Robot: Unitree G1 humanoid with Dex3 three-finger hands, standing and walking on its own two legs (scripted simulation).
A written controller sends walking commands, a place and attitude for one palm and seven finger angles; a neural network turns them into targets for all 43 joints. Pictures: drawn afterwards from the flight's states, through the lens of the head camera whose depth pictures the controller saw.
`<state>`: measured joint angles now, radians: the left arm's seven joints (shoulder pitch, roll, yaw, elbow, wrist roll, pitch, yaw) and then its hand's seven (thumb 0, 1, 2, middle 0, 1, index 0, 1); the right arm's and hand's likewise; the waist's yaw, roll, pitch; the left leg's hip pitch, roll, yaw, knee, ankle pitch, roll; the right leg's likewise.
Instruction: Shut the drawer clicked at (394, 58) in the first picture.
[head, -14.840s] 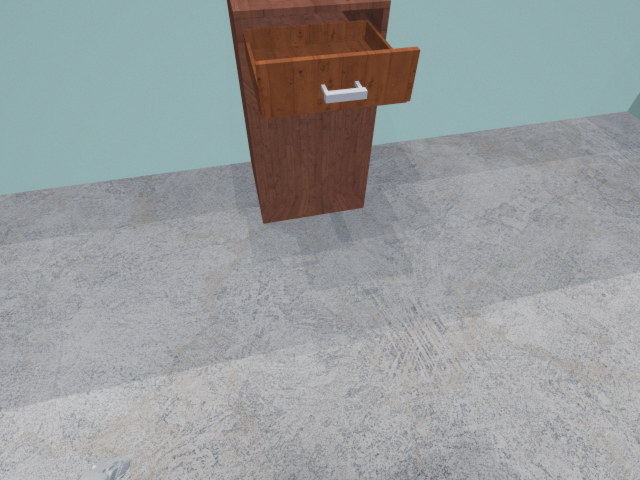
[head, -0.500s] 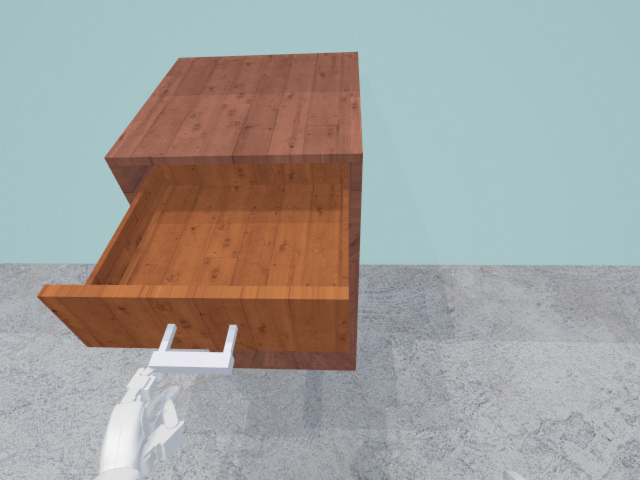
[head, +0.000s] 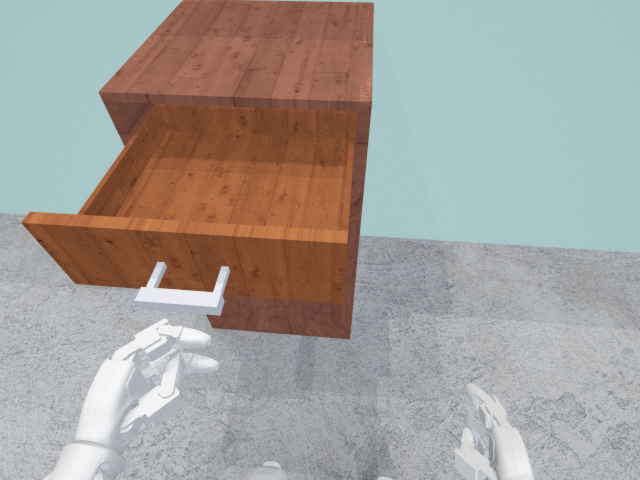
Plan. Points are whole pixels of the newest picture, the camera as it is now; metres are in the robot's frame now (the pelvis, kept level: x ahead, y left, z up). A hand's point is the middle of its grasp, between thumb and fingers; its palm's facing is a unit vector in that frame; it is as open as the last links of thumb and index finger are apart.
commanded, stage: raise the hand and make a fist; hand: left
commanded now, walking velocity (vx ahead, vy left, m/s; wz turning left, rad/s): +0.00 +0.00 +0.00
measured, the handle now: (186, 286) +0.35 +0.20 +0.05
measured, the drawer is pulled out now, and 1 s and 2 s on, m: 0.28 0.28 0.28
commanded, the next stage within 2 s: bring the fist close to the handle in 1.20 s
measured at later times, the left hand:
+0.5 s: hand (140, 396) +0.18 +0.18 +0.12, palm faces -0.02 -1.00 -0.03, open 3.1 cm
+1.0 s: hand (134, 400) +0.17 +0.17 +0.14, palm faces -0.04 -1.00 -0.07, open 3.2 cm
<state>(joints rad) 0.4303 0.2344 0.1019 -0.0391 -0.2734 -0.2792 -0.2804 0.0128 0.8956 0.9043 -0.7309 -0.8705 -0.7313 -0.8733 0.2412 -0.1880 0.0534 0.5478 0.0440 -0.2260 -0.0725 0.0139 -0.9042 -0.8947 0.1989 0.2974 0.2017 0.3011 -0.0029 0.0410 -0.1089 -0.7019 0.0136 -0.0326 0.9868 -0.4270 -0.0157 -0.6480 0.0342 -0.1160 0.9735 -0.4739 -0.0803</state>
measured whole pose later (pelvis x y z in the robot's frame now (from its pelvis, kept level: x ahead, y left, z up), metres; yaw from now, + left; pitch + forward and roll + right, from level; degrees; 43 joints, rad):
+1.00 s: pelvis +0.02 +0.03 +0.02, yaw -1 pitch +3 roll -1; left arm 0.74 0.22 0.04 -0.51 -0.22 -0.13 -0.16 0.01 0.90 0.90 -1.40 -1.60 -1.40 -1.60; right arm 0.27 -0.22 0.04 0.51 0.06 -0.24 -0.05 0.02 -0.90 -0.90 0.20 0.30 0.20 0.30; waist 0.01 0.05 -0.10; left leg -0.48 -0.01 0.00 0.84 -0.41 0.02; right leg -0.43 0.02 -0.08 0.81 -0.44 -0.04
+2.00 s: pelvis +0.02 +0.03 +0.01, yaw +0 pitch +9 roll -1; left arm 0.52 0.18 0.05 -0.18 -0.21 -0.33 -0.19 0.01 0.90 0.90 -1.40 -1.60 -1.40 -1.60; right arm 0.23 -0.23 0.02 0.55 0.03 -0.24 -0.04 0.02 -0.90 -0.90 0.20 0.30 0.20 0.30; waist -0.01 0.03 -0.09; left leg -0.65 -0.01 0.00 0.94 -0.44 0.02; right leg -0.59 0.01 -0.09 0.91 -0.47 -0.04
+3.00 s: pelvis +0.03 +0.02 -0.01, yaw +0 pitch +14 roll -1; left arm 0.35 0.21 0.06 -0.03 -0.21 -0.36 -0.16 0.01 0.89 0.92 -1.40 -1.60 -1.40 -1.60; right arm 0.23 -0.25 0.02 0.50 0.02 -0.14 -0.04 0.01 -0.91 -0.89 0.20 0.30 0.20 0.30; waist -0.03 0.04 -0.13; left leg -0.81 0.01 -0.02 1.07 -0.50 0.01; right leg -0.75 0.03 -0.10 1.04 -0.53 -0.06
